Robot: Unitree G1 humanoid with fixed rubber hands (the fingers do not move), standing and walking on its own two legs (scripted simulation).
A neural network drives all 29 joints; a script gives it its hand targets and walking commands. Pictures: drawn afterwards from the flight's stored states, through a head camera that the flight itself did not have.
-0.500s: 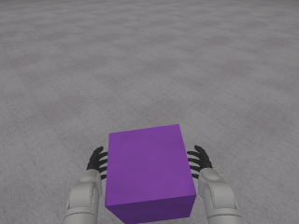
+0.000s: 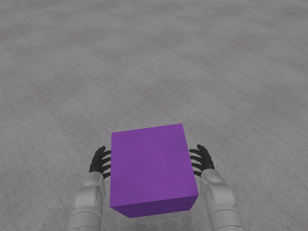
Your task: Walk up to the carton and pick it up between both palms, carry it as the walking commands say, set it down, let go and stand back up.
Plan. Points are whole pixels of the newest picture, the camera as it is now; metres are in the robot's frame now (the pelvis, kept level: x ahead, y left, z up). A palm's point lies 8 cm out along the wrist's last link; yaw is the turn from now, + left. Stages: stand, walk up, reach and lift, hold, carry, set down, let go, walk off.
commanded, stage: set down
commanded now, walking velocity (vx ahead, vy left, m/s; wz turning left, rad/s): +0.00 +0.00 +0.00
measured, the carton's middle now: (153, 174) +0.32 +0.00 -0.11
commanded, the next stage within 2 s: none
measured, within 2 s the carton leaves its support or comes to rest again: neither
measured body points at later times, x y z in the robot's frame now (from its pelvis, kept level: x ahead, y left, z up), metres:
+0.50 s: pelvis -0.02 +0.01 -0.04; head +0.14 +0.01 +0.39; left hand +0.31 +0.14 -0.12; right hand +0.30 -0.16 -0.13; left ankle +0.00 +0.11 -0.73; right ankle +0.07 -0.09 -0.73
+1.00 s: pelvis -0.05 +0.00 -0.09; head +0.20 -0.01 +0.28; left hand +0.33 +0.13 -0.22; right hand +0.32 -0.17 -0.22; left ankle +0.00 +0.11 -0.73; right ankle +0.07 -0.09 -0.73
